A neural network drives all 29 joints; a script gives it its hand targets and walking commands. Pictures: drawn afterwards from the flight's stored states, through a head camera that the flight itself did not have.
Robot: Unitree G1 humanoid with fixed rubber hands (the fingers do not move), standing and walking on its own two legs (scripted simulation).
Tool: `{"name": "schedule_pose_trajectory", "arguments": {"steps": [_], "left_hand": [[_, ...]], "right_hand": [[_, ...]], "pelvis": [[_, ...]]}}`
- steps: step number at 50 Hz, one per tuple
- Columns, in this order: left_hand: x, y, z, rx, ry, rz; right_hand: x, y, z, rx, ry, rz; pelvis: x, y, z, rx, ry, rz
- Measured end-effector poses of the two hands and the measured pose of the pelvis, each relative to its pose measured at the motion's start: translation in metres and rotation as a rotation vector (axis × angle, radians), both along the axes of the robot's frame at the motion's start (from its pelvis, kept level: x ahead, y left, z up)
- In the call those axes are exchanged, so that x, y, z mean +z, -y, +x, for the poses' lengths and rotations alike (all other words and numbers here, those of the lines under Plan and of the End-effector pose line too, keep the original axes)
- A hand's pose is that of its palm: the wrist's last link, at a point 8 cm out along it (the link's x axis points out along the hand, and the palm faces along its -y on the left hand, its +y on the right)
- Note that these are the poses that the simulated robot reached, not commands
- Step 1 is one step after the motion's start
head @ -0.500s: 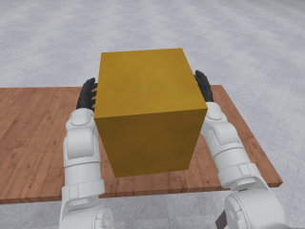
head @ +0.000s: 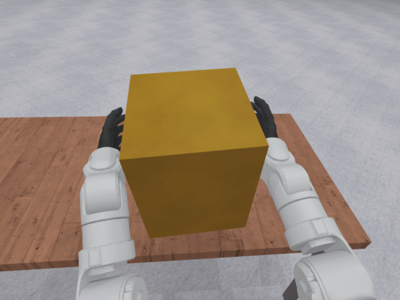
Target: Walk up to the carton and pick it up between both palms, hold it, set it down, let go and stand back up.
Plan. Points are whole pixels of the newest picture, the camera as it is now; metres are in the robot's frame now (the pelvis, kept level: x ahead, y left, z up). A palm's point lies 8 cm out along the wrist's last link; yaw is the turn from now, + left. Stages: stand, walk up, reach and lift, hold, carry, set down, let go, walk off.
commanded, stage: hold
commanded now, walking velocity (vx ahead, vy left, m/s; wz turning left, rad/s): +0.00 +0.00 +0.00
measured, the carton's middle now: (191, 155) +0.36 +0.01 +0.14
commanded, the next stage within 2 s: none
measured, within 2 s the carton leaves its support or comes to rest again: neither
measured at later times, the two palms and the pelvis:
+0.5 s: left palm (110, 146) +0.35 +0.16 +0.18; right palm (265, 133) +0.36 -0.13 +0.19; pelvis +0.00 +0.00 +0.00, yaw +0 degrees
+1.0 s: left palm (109, 148) +0.35 +0.16 +0.17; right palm (263, 134) +0.36 -0.13 +0.19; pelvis +0.00 +0.00 +0.00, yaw +0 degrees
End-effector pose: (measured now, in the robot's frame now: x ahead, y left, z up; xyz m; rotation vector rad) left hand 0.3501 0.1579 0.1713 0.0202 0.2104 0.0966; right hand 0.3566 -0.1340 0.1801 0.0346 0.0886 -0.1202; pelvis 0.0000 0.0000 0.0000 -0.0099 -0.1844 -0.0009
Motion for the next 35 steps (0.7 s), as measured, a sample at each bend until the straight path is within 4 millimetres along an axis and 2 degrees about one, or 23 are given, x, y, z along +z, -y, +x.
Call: {"name": "schedule_pose_trajectory", "arguments": {"steps": [11,22,35], "left_hand": [[0.0091,0.0021,0.0072,-0.010,0.023,0.029],[0.0039,0.0008,0.0024,-0.003,0.017,0.002],[0.0043,0.0005,0.0065,-0.003,0.006,0.018]], "right_hand": [[0.0061,0.0020,0.0049,-0.004,0.024,-0.003],[0.0070,0.0004,0.0014,-0.001,0.018,-0.014],[0.0049,0.0002,0.0063,0.003,0.007,-0.010]], "pelvis": [[0.0006,-0.0037,-0.0033,-0.005,-0.015,-0.002],[0.0000,-0.0024,-0.0011,-0.007,-0.005,-0.002],[0.0003,-0.0028,-0.0032,-0.009,-0.013,-0.001]]}}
